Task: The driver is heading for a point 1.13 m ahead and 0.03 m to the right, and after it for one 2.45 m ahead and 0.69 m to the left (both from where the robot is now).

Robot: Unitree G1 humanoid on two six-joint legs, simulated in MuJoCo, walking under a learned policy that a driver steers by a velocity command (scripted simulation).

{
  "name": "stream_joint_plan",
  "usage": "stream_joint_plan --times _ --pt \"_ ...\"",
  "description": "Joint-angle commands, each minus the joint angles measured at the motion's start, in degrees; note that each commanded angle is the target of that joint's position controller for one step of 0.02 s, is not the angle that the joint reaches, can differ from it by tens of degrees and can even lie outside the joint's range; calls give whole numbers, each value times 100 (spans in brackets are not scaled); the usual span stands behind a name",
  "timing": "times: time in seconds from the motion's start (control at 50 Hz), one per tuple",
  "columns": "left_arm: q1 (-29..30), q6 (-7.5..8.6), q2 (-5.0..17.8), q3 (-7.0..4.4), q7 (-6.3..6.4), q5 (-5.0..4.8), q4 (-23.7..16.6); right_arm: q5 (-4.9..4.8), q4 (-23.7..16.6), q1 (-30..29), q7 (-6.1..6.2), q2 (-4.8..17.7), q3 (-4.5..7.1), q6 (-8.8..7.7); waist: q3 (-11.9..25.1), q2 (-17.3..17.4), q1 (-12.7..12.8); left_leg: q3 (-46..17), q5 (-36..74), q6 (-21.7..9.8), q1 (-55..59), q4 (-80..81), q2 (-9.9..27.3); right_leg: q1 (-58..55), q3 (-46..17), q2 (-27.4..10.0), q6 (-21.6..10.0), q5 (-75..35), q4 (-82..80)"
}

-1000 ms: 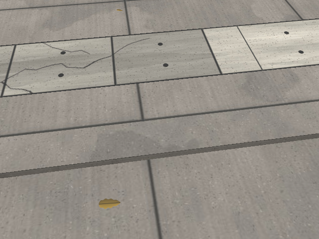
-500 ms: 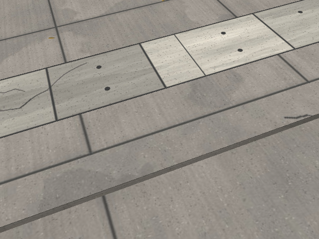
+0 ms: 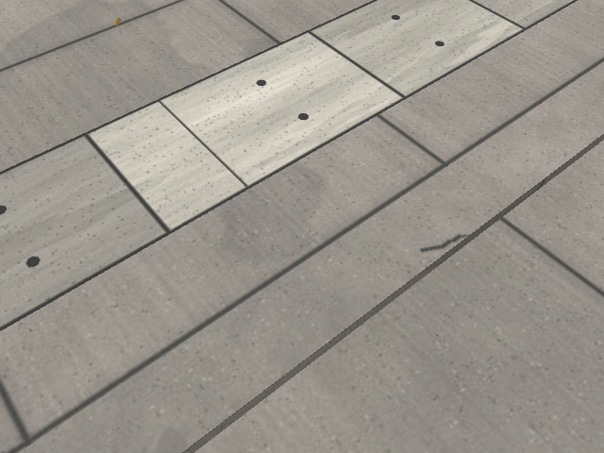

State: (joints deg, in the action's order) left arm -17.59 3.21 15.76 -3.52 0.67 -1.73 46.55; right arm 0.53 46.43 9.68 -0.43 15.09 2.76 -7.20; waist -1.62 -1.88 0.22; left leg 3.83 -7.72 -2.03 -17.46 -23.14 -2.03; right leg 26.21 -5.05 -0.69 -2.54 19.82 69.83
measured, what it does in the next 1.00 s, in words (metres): walks ahead: right foot, then left foot 0.05 m higher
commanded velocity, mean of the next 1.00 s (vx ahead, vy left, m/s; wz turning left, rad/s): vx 0.50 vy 0.00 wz -0.24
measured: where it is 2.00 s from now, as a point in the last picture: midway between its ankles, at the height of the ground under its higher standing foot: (364, 234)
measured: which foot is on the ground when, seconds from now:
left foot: down 0.00-0.36, up 0.38-0.82, down 0.84-1.00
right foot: up 0.00-0.34, down 0.36-0.96, up 0.98-1.00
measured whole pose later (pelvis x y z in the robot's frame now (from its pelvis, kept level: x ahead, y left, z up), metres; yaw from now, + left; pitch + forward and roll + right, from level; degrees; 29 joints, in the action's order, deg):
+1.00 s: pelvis +0.54 -0.10 +0.01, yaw -13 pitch +3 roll +3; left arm -22.4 3.7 14.8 -1.9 -0.1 -0.9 50.6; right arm -0.3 43.9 -0.1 -2.2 11.9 2.1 -5.4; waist -3.3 -3.9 1.3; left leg 5.6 -18.7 -13.2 -27.5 -32.2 -2.1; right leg 8.2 -3.3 -3.7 -1.4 19.9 46.2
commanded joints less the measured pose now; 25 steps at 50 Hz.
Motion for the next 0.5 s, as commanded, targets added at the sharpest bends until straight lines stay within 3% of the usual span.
stream_joint_plan --times 0.02,0.1,0.18,0.22,0.28,0.32,0.34,0.36,0.38,0.4,0.42,0.44,0.46,0.48,0.5 --pt "-160 -30 161 -66 -35 -20 -468 -6 -134 153 -21 493 135 -94 240 589 7 -1422 353 -964 886 1447 1639 1018 -165 -682 31 -353 -38" --pt "354 -65 164 -41 -51 52 -839 -25 14 276 -7 792 242 -96 58 420 -31 -727 1082 -1083 997 1620 1743 1594 -156 -790 134 -1064 -800" --pt "1065 24 130 8 -207 42 -1107 -44 58 391 28 950 261 1 -46 415 -278 50 1310 -856 1219 1506 1562 1447 216 -686 96 -2173 -2148" --pt "1465 36 57 51 -274 48 -1275 -102 148 662 22 1005 255 52 -133 386 -448 152 1154 -812 1340 1458 1594 1269 422 -573 45 -2189 -2677" --pt "1779 39 121 54 -341 33 -1508 -202 310 912 -4 1150 281 156 -291 459 -466 133 1219 -751 1815 1298 1832 1207 566 -416 -135 -1564 -3192" --pt "1624 46 299 -19 -359 69 -1561 -241 356 877 9 1275 303 233 -155 618 -227 229 2475 -660 2077 771 1920 740 779 -160 -334 -979 -3462" --pt "1095 50 462 -120 -348 100 -1443 -245 364 780 26 1325 302 276 183 668 149 421 3456 -546 2032 25 1819 -85 954 78 -469 -1051 -3743" --pt "122 41 770 -301 -301 101 -1136 -211 360 822 55 1205 245 303 736 577 602 651 3907 -385 1582 -1144 1567 -1526 1059 360 -626 -1372 -3951" --pt "-915 -6 1316 -485 -190 115 -940 -45 187 853 74 915 111 270 1477 -156 968 774 2091 -105 108 -3066 1272 -3410 -319 -645 -962 -1867 -3784" --pt "-850 8 1809 -505 -188 123 -937 -1 63 1538 -19 207 -110 118 2207 -1497 296 157 -2510 166 -1987 -4940 235 -4846 -3366 -2016 -1912 -927 -4586" --pt "-980 69 1208 -357 -219 139 -984 -240 160 1079 -77 828 31 -24 2378 -711 687 -807 -2538 73 -2484 -5578 368 -4776 -3768 -2129 -1854 -757 -5065" --pt "-662 117 1001 -277 -237 160 -946 -383 -58 534 -88 947 83 -66 1493 -562 624 -712 -2023 -5 -2874 -5560 602 -4114 -2763 -1919 -1589 -1334 -5083" --pt "-221 136 835 -222 -243 124 -982 -292 -86 342 -43 850 54 -70 1064 -140 400 -683 -1478 -26 -2691 -5167 866 -3281 -2029 -1664 -1397 -1873 -5118" --pt "133 149 646 -169 -260 143 -1021 -176 -61 285 -10 825 81 -37 782 -51 197 -688 -1168 -2 -2390 -4808 1025 -2591 -1542 -1441 -1291 -2235 -5279" --pt "312 178 495 -122 -266 184 -1043 -158 -21 465 -15 793 97 41 720 -141 -13 -764 -936 7 -2027 -4623 1143 -2178 -1270 -1296 -1240 -2317 -5489"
